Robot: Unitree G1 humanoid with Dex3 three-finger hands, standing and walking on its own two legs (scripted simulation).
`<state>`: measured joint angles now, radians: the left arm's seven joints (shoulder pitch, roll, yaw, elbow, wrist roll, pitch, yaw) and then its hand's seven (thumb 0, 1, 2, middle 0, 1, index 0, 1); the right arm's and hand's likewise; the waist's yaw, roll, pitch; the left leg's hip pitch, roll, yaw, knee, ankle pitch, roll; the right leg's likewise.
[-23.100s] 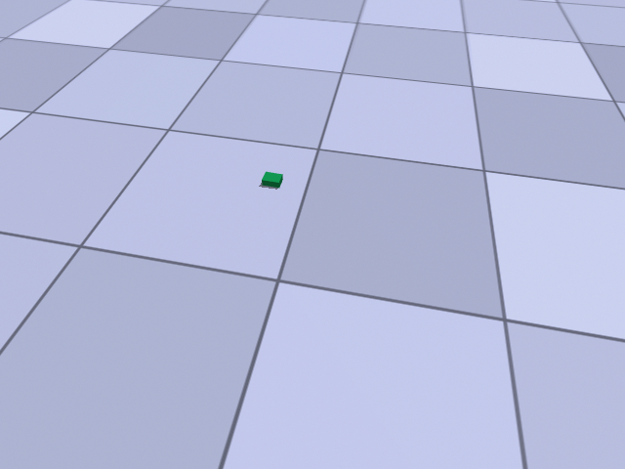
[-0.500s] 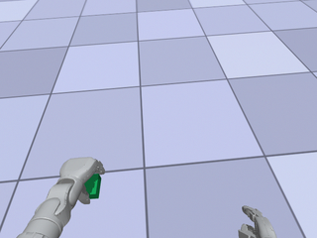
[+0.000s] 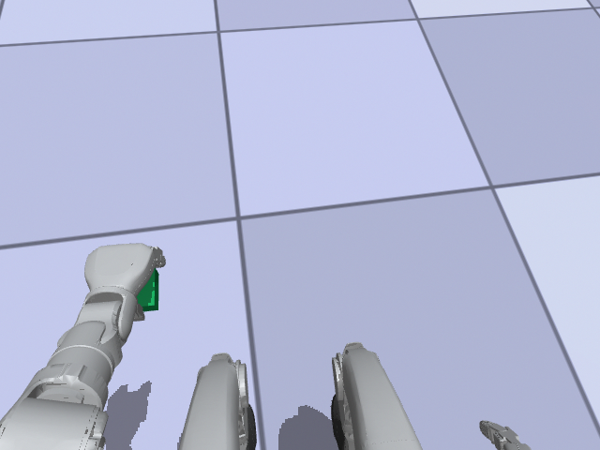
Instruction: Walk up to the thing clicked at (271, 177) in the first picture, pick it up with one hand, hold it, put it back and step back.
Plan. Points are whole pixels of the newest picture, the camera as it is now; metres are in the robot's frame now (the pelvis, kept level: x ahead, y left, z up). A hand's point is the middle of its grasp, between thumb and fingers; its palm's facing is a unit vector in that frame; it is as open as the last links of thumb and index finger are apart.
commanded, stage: crouch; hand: left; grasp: from above
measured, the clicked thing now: (128, 291) +0.37 +0.25 -0.16
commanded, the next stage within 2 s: lower in 1.12 s
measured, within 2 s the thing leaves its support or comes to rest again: neither
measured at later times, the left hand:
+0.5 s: hand (157, 315) +0.37 +0.25 -0.32, palm faces -0.46 +0.00 -0.89, open 9.0 cm
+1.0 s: hand (164, 321) +0.37 +0.26 -0.40, palm faces -0.47 -0.02 -0.88, open 9.0 cm
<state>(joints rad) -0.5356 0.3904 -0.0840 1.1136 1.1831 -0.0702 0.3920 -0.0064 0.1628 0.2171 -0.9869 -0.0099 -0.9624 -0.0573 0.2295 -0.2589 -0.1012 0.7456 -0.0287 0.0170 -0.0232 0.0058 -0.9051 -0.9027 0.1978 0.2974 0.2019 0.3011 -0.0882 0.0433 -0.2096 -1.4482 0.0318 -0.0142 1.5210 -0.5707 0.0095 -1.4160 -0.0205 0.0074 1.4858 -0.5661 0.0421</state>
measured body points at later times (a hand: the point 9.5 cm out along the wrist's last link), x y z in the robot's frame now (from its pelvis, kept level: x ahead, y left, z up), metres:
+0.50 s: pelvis -0.02 -0.01 -0.15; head +0.19 +0.03 +0.24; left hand +0.39 +0.25 -0.27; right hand +0.09 -0.28 -0.28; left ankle +0.06 +0.11 -0.56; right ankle +0.06 -0.15 -0.56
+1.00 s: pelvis -0.03 -0.01 -0.22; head +0.19 +0.03 +0.17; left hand +0.39 +0.26 -0.35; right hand +0.05 -0.29 -0.35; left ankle +0.06 +0.11 -0.56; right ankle +0.06 -0.15 -0.56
